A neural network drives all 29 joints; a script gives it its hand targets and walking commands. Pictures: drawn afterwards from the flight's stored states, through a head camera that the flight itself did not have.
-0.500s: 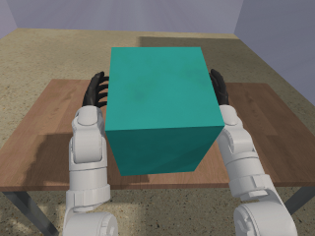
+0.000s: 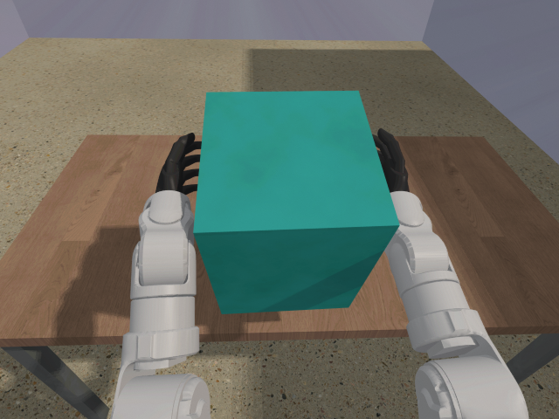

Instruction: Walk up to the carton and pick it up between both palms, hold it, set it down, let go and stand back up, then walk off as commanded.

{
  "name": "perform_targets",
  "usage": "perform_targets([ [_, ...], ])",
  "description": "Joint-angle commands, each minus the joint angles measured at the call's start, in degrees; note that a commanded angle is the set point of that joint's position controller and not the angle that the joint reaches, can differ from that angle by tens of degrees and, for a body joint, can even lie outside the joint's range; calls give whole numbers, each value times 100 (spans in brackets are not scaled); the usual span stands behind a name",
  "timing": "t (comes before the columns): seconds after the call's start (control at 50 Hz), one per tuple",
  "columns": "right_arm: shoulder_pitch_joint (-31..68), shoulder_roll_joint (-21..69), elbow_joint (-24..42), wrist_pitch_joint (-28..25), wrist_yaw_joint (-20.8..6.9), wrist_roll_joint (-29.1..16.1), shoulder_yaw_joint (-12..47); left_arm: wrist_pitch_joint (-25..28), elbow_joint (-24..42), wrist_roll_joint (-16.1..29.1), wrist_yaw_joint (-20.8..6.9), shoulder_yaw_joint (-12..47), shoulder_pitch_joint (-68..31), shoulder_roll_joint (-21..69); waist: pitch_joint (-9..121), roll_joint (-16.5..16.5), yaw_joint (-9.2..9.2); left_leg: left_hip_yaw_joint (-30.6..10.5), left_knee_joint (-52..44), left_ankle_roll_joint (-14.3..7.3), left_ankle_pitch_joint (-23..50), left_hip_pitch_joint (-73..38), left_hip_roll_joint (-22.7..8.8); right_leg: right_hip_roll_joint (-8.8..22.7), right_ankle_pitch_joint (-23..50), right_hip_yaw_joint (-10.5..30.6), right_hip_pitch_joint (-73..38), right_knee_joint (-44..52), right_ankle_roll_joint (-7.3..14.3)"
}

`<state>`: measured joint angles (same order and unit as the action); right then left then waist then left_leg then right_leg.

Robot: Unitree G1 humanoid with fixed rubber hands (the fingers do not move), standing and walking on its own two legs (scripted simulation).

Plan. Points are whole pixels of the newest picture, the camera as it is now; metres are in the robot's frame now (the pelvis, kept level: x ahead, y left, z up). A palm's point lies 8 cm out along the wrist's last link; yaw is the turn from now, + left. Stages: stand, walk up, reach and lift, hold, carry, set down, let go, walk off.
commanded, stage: hold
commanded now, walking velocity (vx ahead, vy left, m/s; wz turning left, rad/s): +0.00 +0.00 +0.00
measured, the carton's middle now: (284, 211) +0.36 +0.01 +0.13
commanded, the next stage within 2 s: none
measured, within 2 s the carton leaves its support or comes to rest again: neither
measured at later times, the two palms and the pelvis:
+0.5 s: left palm (163, 218) +0.31 +0.17 +0.17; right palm (394, 210) +0.32 -0.13 +0.17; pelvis -0.03 +0.01 +0.00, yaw +0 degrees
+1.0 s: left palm (161, 189) +0.34 +0.17 +0.19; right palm (382, 177) +0.37 -0.12 +0.19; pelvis +0.00 +0.00 +0.00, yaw +0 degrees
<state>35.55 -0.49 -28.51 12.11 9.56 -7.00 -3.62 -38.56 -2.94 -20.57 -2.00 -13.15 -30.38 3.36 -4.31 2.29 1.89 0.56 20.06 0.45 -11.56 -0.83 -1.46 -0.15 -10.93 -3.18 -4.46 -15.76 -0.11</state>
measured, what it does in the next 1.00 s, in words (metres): stands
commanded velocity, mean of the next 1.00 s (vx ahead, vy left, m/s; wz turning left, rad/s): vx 0.00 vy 0.00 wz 0.00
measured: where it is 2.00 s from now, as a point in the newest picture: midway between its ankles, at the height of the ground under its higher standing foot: outside the picture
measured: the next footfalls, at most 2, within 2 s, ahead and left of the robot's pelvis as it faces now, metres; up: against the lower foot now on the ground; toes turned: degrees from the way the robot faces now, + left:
none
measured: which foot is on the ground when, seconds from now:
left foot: down 0.00-1.00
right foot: down 0.00-1.00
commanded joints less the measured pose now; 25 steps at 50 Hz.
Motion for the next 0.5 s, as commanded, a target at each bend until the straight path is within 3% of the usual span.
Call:
perform_targets([
  [0.0, 2940, 2975, 2402, 99, -68, -927, 3157, 84, 1425, 853, -976, 2520, -2411, 2644, 2082, -107, 527, 199, -28, 155, 3106, -604, 476, -231, 3845, -185, -1192, -254, -445],
  [0.02, 2763, 2878, 2443, 151, -39, -952, 3069, 43, 1632, 906, -996, 2667, -2428, 2589, 2141, -223, 649, 183, 38, 225, 3234, -750, 470, -227, 3823, -205, -1192, -239, -417],
  [0.04, 2817, 2766, 2283, 202, -58, -890, 2950, 52, 1602, 893, -985, 2622, -2528, 2528, 2028, -367, 648, 191, -23, 288, 3138, -681, 448, -226, 3477, -216, -1067, -204, -393],
  [0.06, 2974, 2846, 2707, 85, -53, -944, 3029, 40, 1905, 1053, -1003, 2936, -2604, 2750, 2498, -469, 777, 153, 113, 345, 3500, -793, 442, -283, 3821, -256, -1152, -292, -366],
  [0.08, 2709, 2842, 2773, 109, -20, -978, 3122, 27, 2105, 1006, -1000, 2966, -2409, 2620, 2587, -430, 727, 171, 170, 352, 3735, -927, 464, -268, 4079, -219, -1375, -303, -332],
  [0.1, 2744, 2633, 2424, 200, -52, -810, 2870, -53, 1720, 984, -1014, 2935, -2487, 2582, 2126, -518, 815, 168, 66, 363, 3295, -775, 433, -265, 3256, -261, -998, -164, -317],
  [0.12, 2730, 2606, 2443, 164, -88, -825, 2748, -78, 1731, 974, -1010, 3006, -2400, 2656, 2186, -679, 792, 184, 52, 411, 3287, -682, 403, -301, 2904, -235, -1021, -126, -230],
  [0.16, 2647, 2432, 2243, 207, -141, -755, 2536, -111, 1813, 911, -1002, 2942, -2542, 2611, 2108, -704, 836, 179, 17, 436, 3079, -740, 357, -311, 2337, -276, -865, -27, -171],
  [0.18, 2770, 2395, 2215, 157, -205, -834, 2461, -166, 1767, 865, -986, 3003, -2452, 2684, 2048, -884, 755, 170, -21, 446, 3010, -775, 322, -311, 2090, -282, -748, 33, -104],
  [0.22, 2945, 2194, 1843, 191, -314, -642, 2094, -215, 1277, 786, -969, 2770, -2626, 2807, 1682, -788, 784, 138, -269, 410, 2261, -628, 252, -331, 1069, -377, -432, 225, -19],
  [0.28, 2995, 2318, 1534, 148, -487, -427, 1780, -216, 951, 686, -1002, 2568, -2817, 2793, 1425, -558, 775, 213, -532, 274, 1256, -112, 218, -259, 679, -347, -540, 207, 38],
  [0.3, 3041, 2099, 962, 236, -540, -154, 1352, -227, 431, 557, -1042, 2273, -3014, 2698, 820, -487, 835, 159, -859, 219, 267, 270, 135, -265, -112, -398, -383, 256, 34],
  [0.34, 3278, 2167, 895, 127, -708, 26, 1212, -140, 108, 459, -1055, 2105, -3272, 2789, 828, -393, 756, 89, -1321, -27, -1050, 831, -33, -292, -433, -418, -497, 112, -47],
  [0.36, 3330, 2343, 823, 122, -755, 96, 1168, -79, -27, 452, -1075, 1934, -3321, 2574, 783, -231, 646, 241, -1309, -149, -1209, 912, 95, -243, -640, -410, -351, 131, -110],
  [0.38, 3560, 2327, 815, 68, -826, 119, 1038, -12, -170, 457, -1039, 1885, -3479, 2612, 789, -298, 638, 208, -1384, -196, -1395, 1131, 49, -291, -711, -469, -302, 39, -107],
  [0.4, 3597, 2388, 742, 26, -852, 111, 1021, 111, -32, 472, -997, 1944, -3580, 2739, 797, -409, 607, 178, -1439, -181, -1320, 1183, -6, -316, -540, -476, -386, -47, -156],
  [0.42, 3766, 2497, 832, -89, -890, 148, 1134, 199, -69, 479, -956, 1893, -3708, 2640, 979, -390, 461, 172, -1376, -235, -1341, 1224, 18, -296, -606, -437, -419, -50, -120],
  [0.44, 4002, 2665, 1007, -195, -909, 133, 1236, 305, -75, 589, -886, 1950, -3810, 2793, 1229, -201, 376, 199, -1331, -245, -1189, 1129, 44, -294, -513, -429, -246, -59, -142],
  [0.48, 4236, 3022, 1195, -294, -910, 0, 1613, 494, 301, 868, -769, 2142, -4076, 2840, 1629, -100, 259, 296, -961, -218, -396, 651, 191, -192, -268, -347, -21, 65, -139],
])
